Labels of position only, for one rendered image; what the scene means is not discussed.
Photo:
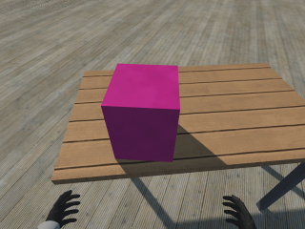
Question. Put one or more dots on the robot right hand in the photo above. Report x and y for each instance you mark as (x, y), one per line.
(245, 220)

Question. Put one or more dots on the carton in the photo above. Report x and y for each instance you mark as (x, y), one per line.
(141, 109)

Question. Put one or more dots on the robot left hand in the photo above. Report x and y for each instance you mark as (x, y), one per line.
(57, 213)

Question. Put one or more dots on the table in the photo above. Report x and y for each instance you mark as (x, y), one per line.
(231, 116)

